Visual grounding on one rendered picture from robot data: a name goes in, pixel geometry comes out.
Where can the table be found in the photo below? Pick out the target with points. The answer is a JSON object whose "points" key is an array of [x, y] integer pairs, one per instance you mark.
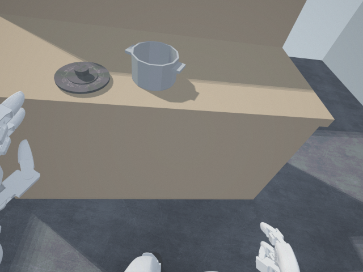
{"points": [[238, 111]]}

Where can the robot left hand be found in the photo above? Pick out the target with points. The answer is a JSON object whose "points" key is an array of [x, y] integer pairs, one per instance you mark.
{"points": [[11, 116]]}

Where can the robot right hand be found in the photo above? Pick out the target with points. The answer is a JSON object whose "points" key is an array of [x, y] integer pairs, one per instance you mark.
{"points": [[278, 259]]}

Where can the robot left shin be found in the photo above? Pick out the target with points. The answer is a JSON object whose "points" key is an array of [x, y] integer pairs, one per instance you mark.
{"points": [[149, 254]]}

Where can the robot left thigh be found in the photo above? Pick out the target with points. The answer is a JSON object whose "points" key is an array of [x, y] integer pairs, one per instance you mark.
{"points": [[144, 264]]}

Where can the lid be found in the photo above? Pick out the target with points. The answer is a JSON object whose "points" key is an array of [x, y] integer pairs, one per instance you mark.
{"points": [[66, 79]]}

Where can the pot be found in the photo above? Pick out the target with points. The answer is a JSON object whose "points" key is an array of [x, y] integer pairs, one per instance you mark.
{"points": [[154, 65]]}

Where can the knob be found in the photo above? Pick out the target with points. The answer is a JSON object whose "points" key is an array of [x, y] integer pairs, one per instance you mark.
{"points": [[81, 70]]}

